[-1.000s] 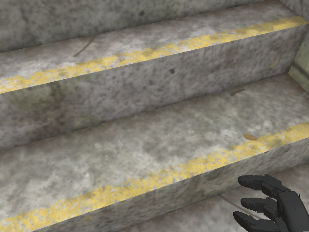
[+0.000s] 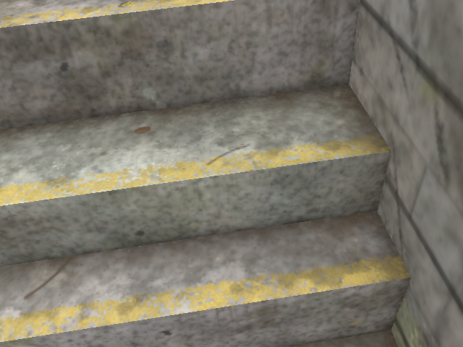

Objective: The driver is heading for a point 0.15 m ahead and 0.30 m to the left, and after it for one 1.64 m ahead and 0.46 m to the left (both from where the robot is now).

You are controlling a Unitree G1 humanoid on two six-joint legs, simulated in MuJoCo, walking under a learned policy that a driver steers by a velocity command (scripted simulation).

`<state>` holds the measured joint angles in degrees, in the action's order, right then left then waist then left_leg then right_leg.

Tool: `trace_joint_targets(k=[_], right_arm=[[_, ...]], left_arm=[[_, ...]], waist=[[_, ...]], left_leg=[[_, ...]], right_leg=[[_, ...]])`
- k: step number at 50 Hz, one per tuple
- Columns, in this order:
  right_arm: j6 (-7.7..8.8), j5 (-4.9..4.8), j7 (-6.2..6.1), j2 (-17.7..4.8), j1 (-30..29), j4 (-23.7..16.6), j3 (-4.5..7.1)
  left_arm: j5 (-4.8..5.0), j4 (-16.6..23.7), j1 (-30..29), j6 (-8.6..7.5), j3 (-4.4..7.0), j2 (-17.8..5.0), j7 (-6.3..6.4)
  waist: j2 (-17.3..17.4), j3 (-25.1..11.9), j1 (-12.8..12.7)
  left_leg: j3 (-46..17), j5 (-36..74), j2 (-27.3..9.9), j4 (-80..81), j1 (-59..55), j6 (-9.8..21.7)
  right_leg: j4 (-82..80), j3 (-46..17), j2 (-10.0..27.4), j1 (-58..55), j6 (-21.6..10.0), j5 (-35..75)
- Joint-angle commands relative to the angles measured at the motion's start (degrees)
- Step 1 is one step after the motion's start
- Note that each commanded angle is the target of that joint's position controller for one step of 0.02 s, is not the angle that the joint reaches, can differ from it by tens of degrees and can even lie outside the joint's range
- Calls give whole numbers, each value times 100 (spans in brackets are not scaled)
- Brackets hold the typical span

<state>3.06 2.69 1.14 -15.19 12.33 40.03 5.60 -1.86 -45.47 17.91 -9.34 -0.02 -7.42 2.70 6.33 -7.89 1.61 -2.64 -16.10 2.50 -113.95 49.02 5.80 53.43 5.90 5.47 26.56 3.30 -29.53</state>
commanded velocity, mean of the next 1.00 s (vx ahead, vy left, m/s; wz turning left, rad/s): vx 0.54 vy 0.00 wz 0.67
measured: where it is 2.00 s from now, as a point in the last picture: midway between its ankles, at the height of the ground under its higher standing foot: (155, 302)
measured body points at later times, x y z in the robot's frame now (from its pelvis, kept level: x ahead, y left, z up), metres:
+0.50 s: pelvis +0.31 +0.05 +0.22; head +0.32 +0.03 +0.67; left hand +0.50 +0.32 +0.23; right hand +0.41 -0.19 +0.07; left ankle +0.28 +0.09 -0.48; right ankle +0.39 -0.08 -0.17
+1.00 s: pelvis +0.48 +0.15 +0.47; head +0.50 +0.15 +0.92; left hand +0.29 +0.35 +0.34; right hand +0.83 +0.18 +0.44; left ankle +0.50 +0.33 -0.20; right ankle +0.51 -0.06 -0.26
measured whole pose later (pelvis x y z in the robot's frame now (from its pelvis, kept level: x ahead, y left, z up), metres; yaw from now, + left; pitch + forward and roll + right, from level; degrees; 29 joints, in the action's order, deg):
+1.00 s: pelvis +0.48 +0.15 +0.47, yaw +34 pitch +6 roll -1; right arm 2.4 0.5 2.7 -14.8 -5.3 33.4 -2.9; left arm -4.5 -49.3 27.6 -3.4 3.2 -15.1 -2.1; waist 1.3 -5.2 -7.3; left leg -3.8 -1.1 -0.2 -55.3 45.0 -2.6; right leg 29.3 -6.2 3.5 11.8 1.1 -21.4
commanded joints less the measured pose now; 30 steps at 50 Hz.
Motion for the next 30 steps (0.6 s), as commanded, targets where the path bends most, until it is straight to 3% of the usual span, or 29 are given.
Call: trace_joint_targets(k=[1,2,3,4,5,7,8,9,10,11,12,13,14,15,16,17,18,19,20,21,22,23,24,25,26,27,28,29,30], right_arm=[[-108,-111,202,557,-1546,-1273,-299],[-216,-101,119,622,-1710,-1318,-294],[-245,-152,77,640,-1627,-1394,-291],[-276,-194,13,629,-1854,-1518,-289],[-320,-193,-69,757,-2084,-1574,-330],[-399,-223,-133,747,-2434,-1715,-375],[-484,-222,-127,817,-2705,-1964,-484],[-587,-148,-168,776,-3186,-2149,-516],[-630,-349,-73,683,-3038,-2244,-649],[-623,-377,23,501,-2988,-2103,-639],[-743,-283,26,150,-1577,-1623,-454],[-800,-279,-58,76,152,-1412,-333],[-746,-63,-99,-349,1089,-1115,-213],[-686,-67,-61,-851,1088,-907,55],[-653,-182,-115,-1329,222,-780,267],[-539,-139,-82,-1195,-420,-1024,303],[-452,-167,-210,-1038,-449,-891,268],[-321,-108,-300,-864,-69,-474,191],[-220,-10,-333,-614,195,-83,126],[-164,76,-264,-547,251,80,96],[-111,57,-204,-398,261,163,35],[17,238,340,130,258,763,-432],[69,245,418,212,661,1131,-411],[-24,431,463,387,1552,1790,-540],[-68,684,506,421,2237,2067,-650],[-129,720,504,-199,2617,2045,-545],[-101,688,675,-568,1425,1646,-444],[108,342,847,-1177,-61,1014,-310],[303,69,918,-1283,750,1382,-308]], left_arm=[[8,-133,81,-325,346,-884,8],[-64,-321,231,-335,353,-825,-58],[-117,-427,312,-356,345,-795,-103],[-130,-520,355,-327,322,-746,-120],[-168,-692,557,-328,265,-645,-158],[-152,-777,595,-270,198,-646,-137],[-137,-792,610,-165,176,-697,-95],[-60,-966,832,-113,161,-724,-36],[221,-871,765,-75,209,-1258,103],[429,-769,1014,37,204,-1402,233],[589,-563,1025,84,254,-1955,319],[550,-299,696,106,520,-2778,226],[556,85,217,115,599,-2742,-11],[415,445,-181,104,647,-2470,-235],[152,1096,-837,51,467,-1431,-515],[-155,1543,-1423,-3,337,-963,-632],[-279,1812,-1616,-23,292,-693,-593],[-260,2033,-1679,-8,135,-314,-444],[-235,2214,-1709,-4,-41,18,-301],[-227,2313,-1629,76,-180,253,-169],[-272,2210,-1369,160,-202,142,-67],[66,2617,-1527,520,-106,-874,-470],[4,2646,-1877,671,-153,-836,-546],[-239,2990,-2264,737,-318,-458,-592],[-255,3218,-2515,758,-441,-299,-574],[-266,3829,-3293,771,-568,-271,-589],[29,3932,-3334,896,-524,-315,-522],[127,3495,-2878,939,-336,-679,-553],[353,3527,-3080,1129,-276,-1015,-558]], waist=[[-969,1258,-207],[-1104,1132,-287],[-981,1074,-203],[-895,1206,-161],[-844,1388,-171],[-338,1667,-31],[-259,1785,111],[-352,1920,-74],[-795,1880,64],[-470,1235,-3],[-922,-26,448],[-2119,-874,1281],[-2527,-1601,1557],[-2066,-1355,1480],[355,-741,879],[130,-543,692],[-188,-183,512],[-380,183,320],[-772,805,104],[-960,973,-234],[-1194,1053,-413],[-1204,341,-623],[-241,485,-548],[-220,319,-588],[-829,168,-577],[-554,4,-550],[-757,-55,-1042],[-302,-49,-1852],[-1019,-738,-1618]], left_leg=[[-916,32,-395,-674,2750,247],[-718,-292,-229,-2124,3250,315],[-764,-602,-261,-2384,3582,423],[-861,-874,-286,-2162,3691,463],[-745,-1124,-149,-2840,4077,560],[-450,-1074,-103,-2023,3971,577],[-64,-922,-270,-691,3298,553],[626,-867,-225,43,2842,585],[1538,-1331,-396,2305,1004,741],[1979,-1078,49,3459,-812,637],[2298,-1458,909,2703,-2411,461],[1779,-2010,730,3112,-2672,617],[1010,-2513,845,3781,-3246,879],[1,-2696,1016,5384,-3599,1150],[-3028,-3696,-11,7811,-4011,1659],[-4777,-3596,-387,9062,-3757,1712],[-4988,-2827,-547,9421,-3498,1436],[-5033,-2059,-596,9502,-3106,1364],[-4390,-700,-449,9235,-2741,1326],[-3743,643,-405,9059,-2541,1273],[-3215,1327,-410,9007,-2348,990],[-3087,3261,-1031,8682,-2369,1559],[-2799,3392,-1073,8835,-2688,1480],[-2569,3366,-856,8797,-3092,1246],[-2238,3292,-576,8592,-3259,936],[-1992,3774,-94,8756,-2953,929],[-1698,4398,13,9795,-1098,807],[-1692,7546,-235,10416,937,1054],[-1807,10270,-256,9836,572,851]], right_leg=[[-3772,-2499,1756,-1342,-1062,-409],[-3969,-2347,1918,-1838,-1188,179],[-4081,-1928,1933,-2299,-1120,292],[-4195,-1461,1861,-2347,-1012,460],[-4309,-1217,1820,-2451,-1064,873],[-4556,-287,1431,-2250,-874,1334],[-4819,352,1035,-1714,-667,1851],[-5438,644,924,-1427,-646,3323],[-6136,1251,845,-794,-781,5328],[-5541,1308,654,-723,-945,7917],[-4159,1207,931,-959,-1096,12141],[-2500,913,1358,-2114,-1169,13660],[-700,579,1596,-2515,-1288,14095],[928,318,1142,-1516,-1098,11593],[3459,94,-526,1157,-712,3883],[6044,-1078,-941,2404,-629,2685],[7235,-1372,-838,3025,-657,2640],[8131,-1303,-845,3491,-648,2324],[8297,-1285,-809,4026,-618,2151],[8641,-1281,-824,4244,-591,1787],[8410,-1261,-745,4384,-536,1667],[7209,-2055,-831,4753,-1008,925],[8228,-1859,-913,5481,-1164,-335],[8500,-1692,-1104,6191,-1383,-875],[7617,-1490,-1023,6200,-1457,37],[7006,-777,-1140,5967,-1326,-144],[5069,-466,-852,3514,-1279,578],[4696,6,-1040,560,-917,1317],[3694,-375,-1131,24,-820,863]])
